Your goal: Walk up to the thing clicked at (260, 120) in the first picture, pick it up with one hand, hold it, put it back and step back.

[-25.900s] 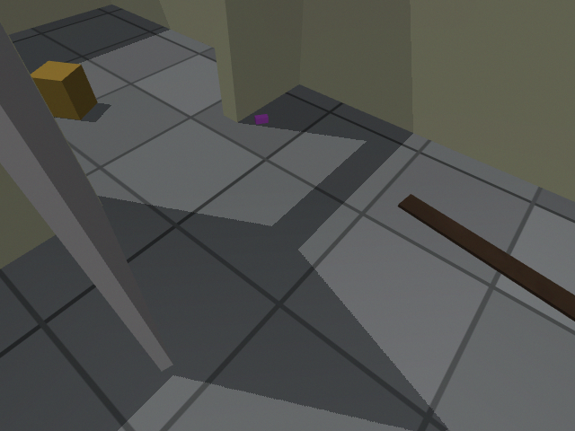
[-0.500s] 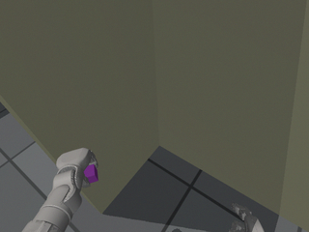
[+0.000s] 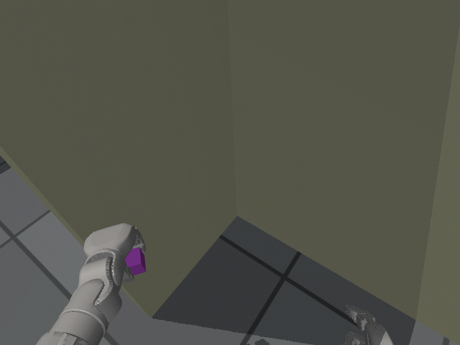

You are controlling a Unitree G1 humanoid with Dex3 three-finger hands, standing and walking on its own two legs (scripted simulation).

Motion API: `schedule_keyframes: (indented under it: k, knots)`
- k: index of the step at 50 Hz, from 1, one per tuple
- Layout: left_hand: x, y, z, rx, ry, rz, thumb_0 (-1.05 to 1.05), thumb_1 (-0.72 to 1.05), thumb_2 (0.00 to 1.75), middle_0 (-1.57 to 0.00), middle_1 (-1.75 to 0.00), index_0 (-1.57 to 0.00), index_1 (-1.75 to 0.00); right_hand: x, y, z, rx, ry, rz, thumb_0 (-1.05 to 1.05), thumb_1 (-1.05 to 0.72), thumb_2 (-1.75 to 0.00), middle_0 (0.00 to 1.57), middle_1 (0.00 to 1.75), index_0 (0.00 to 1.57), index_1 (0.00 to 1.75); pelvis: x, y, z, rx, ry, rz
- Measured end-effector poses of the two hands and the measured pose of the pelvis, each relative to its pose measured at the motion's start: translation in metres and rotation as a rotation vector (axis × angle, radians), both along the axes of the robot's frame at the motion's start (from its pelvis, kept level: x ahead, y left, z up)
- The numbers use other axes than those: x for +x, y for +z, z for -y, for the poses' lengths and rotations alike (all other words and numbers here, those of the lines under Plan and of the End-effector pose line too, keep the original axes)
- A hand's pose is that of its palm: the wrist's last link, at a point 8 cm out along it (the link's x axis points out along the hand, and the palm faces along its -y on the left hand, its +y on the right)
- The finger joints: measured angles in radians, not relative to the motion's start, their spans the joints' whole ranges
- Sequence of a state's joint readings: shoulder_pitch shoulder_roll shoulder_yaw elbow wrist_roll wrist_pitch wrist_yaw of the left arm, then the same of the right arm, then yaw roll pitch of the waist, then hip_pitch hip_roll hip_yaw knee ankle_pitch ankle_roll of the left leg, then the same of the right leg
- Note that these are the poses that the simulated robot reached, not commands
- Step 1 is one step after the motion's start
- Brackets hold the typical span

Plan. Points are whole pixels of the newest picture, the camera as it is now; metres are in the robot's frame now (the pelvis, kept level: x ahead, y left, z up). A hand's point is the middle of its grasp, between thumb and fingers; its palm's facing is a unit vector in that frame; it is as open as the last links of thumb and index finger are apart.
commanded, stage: crouch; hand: left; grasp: from above
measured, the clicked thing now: (123, 264) +0.30 +0.23 -0.07
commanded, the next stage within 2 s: lower in 1.84 s
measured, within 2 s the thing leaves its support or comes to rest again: neither
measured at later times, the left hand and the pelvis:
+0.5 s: hand (148, 286) +0.32 +0.23 -0.23, palm faces -0.40 -0.07 -0.91, open 6.7 cm; pelvis -0.04 +0.00 -0.11, yaw +0 degrees
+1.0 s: hand (167, 303) +0.35 +0.23 -0.46, palm faces -0.41 -0.11 -0.91, open 6.7 cm; pelvis -0.08 +0.00 -0.31, yaw -1 degrees
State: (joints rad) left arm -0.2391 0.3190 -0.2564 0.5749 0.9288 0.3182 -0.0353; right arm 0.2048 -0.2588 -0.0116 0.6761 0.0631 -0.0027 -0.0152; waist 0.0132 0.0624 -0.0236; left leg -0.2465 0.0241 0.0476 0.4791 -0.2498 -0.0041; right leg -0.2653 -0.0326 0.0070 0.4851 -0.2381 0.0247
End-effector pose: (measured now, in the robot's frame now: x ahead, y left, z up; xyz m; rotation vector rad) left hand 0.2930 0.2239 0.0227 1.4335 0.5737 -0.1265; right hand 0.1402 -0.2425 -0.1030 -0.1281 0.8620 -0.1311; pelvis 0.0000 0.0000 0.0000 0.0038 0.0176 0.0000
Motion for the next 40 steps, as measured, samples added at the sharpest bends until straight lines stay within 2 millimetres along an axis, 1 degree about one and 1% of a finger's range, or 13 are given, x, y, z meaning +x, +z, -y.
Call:
schedule_keyframes:
  k: [4,8,12,15,19,23,26,29,34,40]
  knots:
    - [-0.003,-0.015,-0.001,0.009,0.001,-0.002,0.00,0.48,0.08,-1.00,-0.16,-1.02,-0.14,0.000,0.000,0.000,-0.004,0.009,-0.007,0.01,-0.88,-0.90,0.20,0.30,0.20,0.30,-0.001,-0.001,0.001,0.000,0.005,-0.010]
    - [-0.005,-0.039,-0.002,0.025,0.002,-0.019,0.00,0.48,0.06,-1.02,-0.14,-1.03,-0.11,-0.008,-0.005,0.003,-0.014,0.013,-0.039,0.01,-0.88,-0.90,0.20,0.30,0.21,0.30,-0.004,-0.005,0.001,-0.001,0.010,-0.032]
    - [-0.004,-0.070,-0.002,0.040,-0.003,-0.039,0.00,0.49,0.03,-1.03,-0.12,-1.05,-0.09,-0.026,-0.016,0.011,-0.038,0.005,-0.101,0.01,-0.88,-0.90,0.20,0.30,0.21,0.30,-0.009,-0.014,0.001,-0.005,0.012,-0.086]
    - [0.001,-0.096,-0.002,0.052,-0.022,-0.038,0.00,0.49,0.01,-1.04,-0.11,-1.06,-0.08,-0.046,-0.032,0.019,-0.066,-0.010,-0.159,0.01,-0.88,-0.90,0.20,0.30,0.21,0.30,-0.015,-0.029,0.001,-0.010,0.013,-0.151]
    - [0.012,-0.136,-0.001,0.062,-0.049,-0.016,0.00,0.49,0.00,-1.05,-0.09,-1.07,-0.06,-0.076,-0.062,0.030,-0.105,-0.043,-0.239,0.01,-0.88,-0.90,0.20,0.30,0.21,0.30,-0.023,-0.059,0.000,-0.017,0.013,-0.245]
    - [0.025,-0.178,-0.001,0.075,-0.055,0.010,0.00,0.48,0.01,-1.06,-0.08,-1.08,-0.05,-0.108,-0.099,0.036,-0.133,-0.073,-0.314,0.01,-0.88,-0.89,0.20,0.30,0.20,0.30,-0.033,-0.095,-0.002,-0.024,0.009,-0.340]
    - [0.034,-0.210,-0.001,0.078,-0.039,0.030,0.00,0.47,0.02,-1.07,-0.07,-1.09,-0.05,-0.130,-0.129,0.037,-0.142,-0.089,-0.365,0.01,-0.88,-0.89,0.20,0.30,0.20,0.30,-0.040,-0.124,-0.004,-0.030,0.008,-0.406]
    - [0.042,-0.241,-0.002,0.080,-0.018,0.041,0.00,0.47,0.03,-1.08,-0.06,-1.09,-0.05,-0.147,-0.159,0.033,-0.139,-0.099,-0.408,0.01,-0.88,-0.89,0.20,0.30,0.20,0.30,-0.047,-0.151,-0.005,-0.034,0.007,-0.458]
    - [0.049,-0.288,-0.003,0.071,-0.003,0.030,0.00,0.47,0.03,-1.08,-0.06,-1.09,-0.05,-0.164,-0.207,0.022,-0.115,-0.099,-0.449,0.01,-0.88,-0.89,0.20,0.30,0.20,0.30,-0.058,-0.192,-0.007,-0.041,0.005,-0.522]
    - [0.054,-0.345,-0.006,0.054,-0.015,-0.001,0.00,0.48,0.01,-1.06,-0.07,-1.08,-0.06,-0.166,-0.256,0.012,-0.102,-0.068,-0.452,0.01,-0.88,-0.89,0.20,0.30,0.21,0.30,-0.067,-0.238,-0.007,-0.050,0.007,-0.581]
